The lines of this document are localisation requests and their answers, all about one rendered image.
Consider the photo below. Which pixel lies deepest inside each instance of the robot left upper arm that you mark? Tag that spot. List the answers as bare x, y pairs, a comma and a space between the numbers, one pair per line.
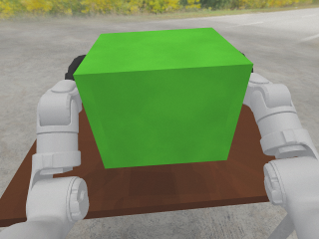
54, 206

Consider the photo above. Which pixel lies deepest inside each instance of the left robot hand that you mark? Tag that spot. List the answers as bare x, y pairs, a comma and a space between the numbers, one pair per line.
73, 67

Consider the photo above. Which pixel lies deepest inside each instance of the table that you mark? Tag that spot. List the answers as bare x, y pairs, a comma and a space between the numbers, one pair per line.
134, 190

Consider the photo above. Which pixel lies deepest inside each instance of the right robot forearm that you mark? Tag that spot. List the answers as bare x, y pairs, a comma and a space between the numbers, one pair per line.
282, 134

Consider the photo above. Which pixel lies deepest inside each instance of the carton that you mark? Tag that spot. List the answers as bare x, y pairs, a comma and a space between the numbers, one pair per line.
163, 97

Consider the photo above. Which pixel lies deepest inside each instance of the robot right upper arm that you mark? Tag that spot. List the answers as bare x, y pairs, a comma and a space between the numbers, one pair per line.
293, 183

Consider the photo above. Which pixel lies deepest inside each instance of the left robot forearm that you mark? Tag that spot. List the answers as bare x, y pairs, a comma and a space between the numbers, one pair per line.
57, 128

